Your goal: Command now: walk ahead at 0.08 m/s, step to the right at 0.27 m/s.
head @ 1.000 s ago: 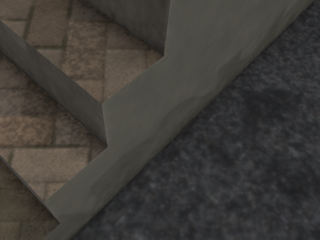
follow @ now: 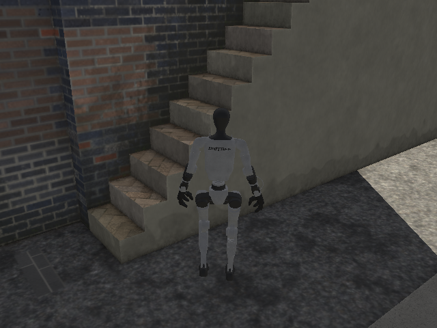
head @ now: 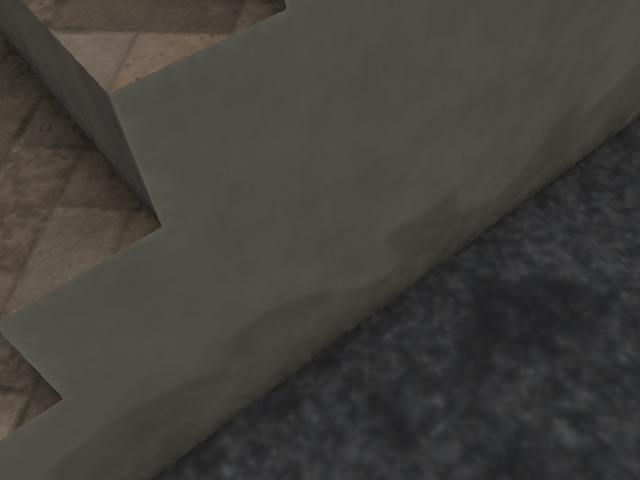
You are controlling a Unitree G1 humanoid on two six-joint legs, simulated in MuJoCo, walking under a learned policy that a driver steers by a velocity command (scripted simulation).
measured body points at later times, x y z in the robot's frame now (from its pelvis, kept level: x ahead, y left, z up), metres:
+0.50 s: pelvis +0.06 -0.14 +0.01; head +0.10 -0.11 +0.45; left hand +0.17 +0.12 -0.15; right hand +0.04 -0.45 -0.11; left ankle +0.05 +0.01 -0.74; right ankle +0.10 -0.33 -0.70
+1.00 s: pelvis +0.13 -0.31 -0.01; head +0.16 -0.27 +0.44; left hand +0.19 -0.06 -0.17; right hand +0.21 -0.58 -0.13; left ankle +0.14 -0.24 -0.74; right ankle +0.10 -0.35 -0.72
